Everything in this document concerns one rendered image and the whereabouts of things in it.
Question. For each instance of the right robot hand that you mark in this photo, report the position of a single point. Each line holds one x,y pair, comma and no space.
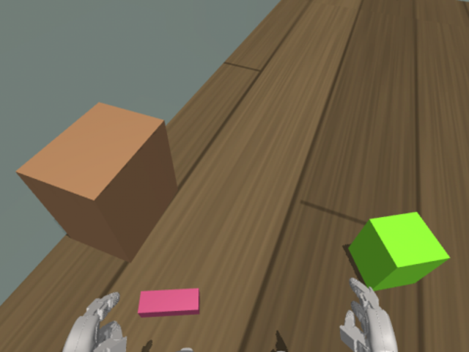
378,334

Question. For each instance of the left robot hand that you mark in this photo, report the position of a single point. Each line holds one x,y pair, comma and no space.
86,335

